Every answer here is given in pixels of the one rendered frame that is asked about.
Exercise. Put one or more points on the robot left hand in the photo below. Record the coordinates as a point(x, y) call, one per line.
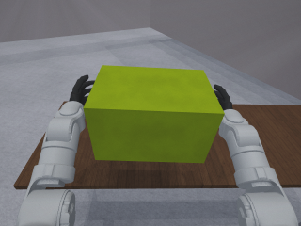
point(79, 90)

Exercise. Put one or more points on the carton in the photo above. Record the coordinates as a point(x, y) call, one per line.
point(147, 114)

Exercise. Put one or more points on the right robot upper arm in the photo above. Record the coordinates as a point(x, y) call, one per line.
point(264, 209)

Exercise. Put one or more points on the table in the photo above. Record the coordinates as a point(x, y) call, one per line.
point(279, 130)

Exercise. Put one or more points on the robot right hand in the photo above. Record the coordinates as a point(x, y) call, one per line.
point(222, 97)

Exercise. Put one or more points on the left robot upper arm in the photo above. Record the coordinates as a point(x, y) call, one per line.
point(48, 207)

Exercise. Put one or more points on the left robot forearm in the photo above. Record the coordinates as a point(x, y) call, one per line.
point(58, 150)

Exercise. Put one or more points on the right robot forearm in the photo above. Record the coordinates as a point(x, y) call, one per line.
point(252, 170)

